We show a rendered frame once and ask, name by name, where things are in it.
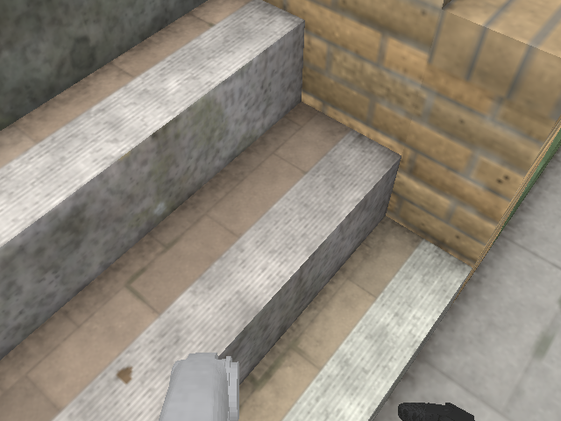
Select right robot hand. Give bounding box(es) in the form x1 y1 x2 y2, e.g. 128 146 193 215
398 403 475 421

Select left robot thigh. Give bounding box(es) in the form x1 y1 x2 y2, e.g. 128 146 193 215
159 353 239 421

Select robot left shin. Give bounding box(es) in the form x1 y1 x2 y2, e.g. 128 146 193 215
169 360 182 383

